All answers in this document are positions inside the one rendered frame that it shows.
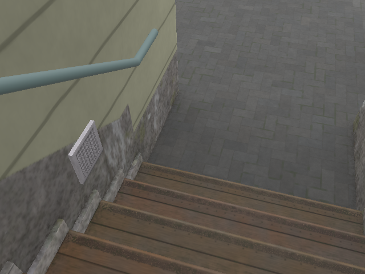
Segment stairs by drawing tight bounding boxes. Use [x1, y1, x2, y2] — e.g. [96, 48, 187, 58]
[22, 162, 365, 274]

